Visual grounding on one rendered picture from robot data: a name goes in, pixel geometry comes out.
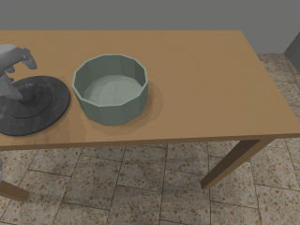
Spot table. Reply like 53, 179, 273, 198
0, 30, 300, 202

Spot lid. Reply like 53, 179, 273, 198
0, 75, 70, 137

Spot left robot hand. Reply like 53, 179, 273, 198
0, 43, 38, 99

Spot pot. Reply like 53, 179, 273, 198
71, 53, 148, 126

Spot knob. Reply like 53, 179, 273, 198
17, 89, 37, 105

